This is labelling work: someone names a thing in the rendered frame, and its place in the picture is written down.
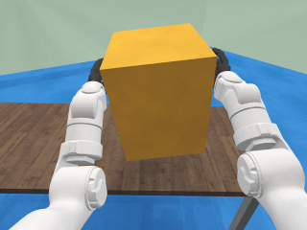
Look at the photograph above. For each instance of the carton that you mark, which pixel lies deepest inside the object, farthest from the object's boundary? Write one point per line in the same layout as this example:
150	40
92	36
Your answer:
159	83

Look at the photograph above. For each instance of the robot left forearm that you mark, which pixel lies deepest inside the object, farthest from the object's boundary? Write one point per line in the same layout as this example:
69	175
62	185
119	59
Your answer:
82	144

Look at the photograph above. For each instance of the left robot upper arm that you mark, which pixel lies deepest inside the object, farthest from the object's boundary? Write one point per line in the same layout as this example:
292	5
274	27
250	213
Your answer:
75	193

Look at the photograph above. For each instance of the table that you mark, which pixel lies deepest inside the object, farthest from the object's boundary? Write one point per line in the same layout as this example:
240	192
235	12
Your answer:
31	135

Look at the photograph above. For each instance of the robot right forearm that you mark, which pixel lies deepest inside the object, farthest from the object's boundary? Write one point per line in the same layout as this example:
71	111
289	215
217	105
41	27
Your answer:
253	128

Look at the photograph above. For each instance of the robot left hand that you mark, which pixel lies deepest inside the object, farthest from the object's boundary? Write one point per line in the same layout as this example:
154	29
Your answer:
95	74

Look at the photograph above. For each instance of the robot right hand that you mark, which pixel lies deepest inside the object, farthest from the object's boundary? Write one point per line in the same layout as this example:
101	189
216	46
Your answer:
222	63

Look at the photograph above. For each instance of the right robot upper arm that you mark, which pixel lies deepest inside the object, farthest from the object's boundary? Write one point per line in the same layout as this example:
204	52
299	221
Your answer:
275	178

